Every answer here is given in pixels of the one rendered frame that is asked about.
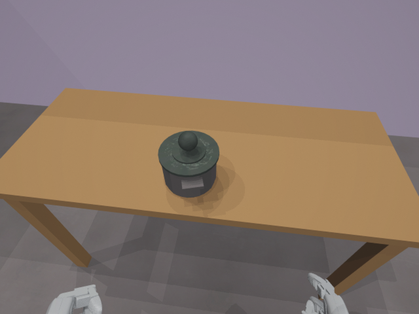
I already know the robot left hand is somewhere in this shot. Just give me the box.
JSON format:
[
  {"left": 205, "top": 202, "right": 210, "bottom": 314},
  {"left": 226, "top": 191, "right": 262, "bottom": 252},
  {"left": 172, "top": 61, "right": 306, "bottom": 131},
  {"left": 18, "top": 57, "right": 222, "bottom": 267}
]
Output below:
[{"left": 46, "top": 285, "right": 102, "bottom": 314}]

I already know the knob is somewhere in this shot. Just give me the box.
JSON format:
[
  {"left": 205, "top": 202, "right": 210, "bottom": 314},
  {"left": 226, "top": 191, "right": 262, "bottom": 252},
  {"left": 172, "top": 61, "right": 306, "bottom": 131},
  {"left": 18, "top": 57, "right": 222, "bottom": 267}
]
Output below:
[{"left": 178, "top": 131, "right": 198, "bottom": 151}]

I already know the table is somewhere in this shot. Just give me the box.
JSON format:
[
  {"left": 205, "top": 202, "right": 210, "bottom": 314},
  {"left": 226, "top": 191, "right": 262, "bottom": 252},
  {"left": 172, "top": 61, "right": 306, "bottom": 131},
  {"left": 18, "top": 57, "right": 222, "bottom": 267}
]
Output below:
[{"left": 0, "top": 88, "right": 419, "bottom": 300}]

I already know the robot right hand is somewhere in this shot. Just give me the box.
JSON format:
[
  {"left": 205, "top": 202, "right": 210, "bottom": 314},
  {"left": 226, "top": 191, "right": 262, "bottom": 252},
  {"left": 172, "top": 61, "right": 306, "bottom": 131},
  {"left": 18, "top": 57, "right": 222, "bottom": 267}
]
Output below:
[{"left": 302, "top": 273, "right": 349, "bottom": 314}]

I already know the lid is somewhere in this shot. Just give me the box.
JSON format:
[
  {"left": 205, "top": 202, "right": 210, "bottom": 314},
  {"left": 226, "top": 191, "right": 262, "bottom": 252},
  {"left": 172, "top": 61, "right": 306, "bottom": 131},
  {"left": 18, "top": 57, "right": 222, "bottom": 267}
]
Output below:
[{"left": 158, "top": 131, "right": 219, "bottom": 177}]

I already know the pot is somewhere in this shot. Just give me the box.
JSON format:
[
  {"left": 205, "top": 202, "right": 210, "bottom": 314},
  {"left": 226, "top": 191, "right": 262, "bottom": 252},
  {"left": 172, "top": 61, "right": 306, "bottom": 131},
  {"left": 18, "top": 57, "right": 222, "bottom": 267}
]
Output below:
[{"left": 162, "top": 164, "right": 217, "bottom": 198}]

